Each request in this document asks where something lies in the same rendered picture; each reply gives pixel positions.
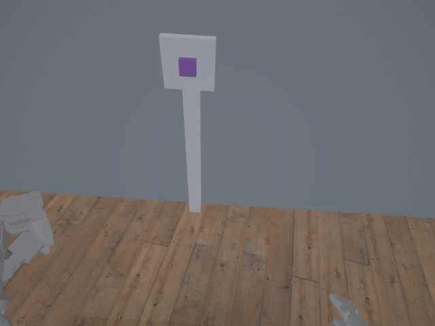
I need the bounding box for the panel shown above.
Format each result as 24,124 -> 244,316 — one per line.
158,33 -> 216,213

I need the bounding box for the button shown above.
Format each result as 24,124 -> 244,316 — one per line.
178,57 -> 196,77

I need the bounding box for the robot left hand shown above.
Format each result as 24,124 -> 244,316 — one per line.
0,191 -> 54,295

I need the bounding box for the robot right hand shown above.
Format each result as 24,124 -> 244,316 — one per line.
329,293 -> 368,326

